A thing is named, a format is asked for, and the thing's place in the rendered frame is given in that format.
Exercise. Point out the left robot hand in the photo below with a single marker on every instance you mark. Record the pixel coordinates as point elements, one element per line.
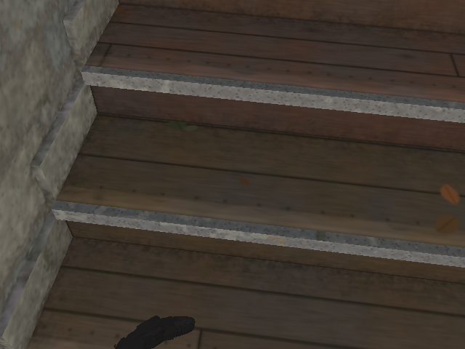
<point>155,330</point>

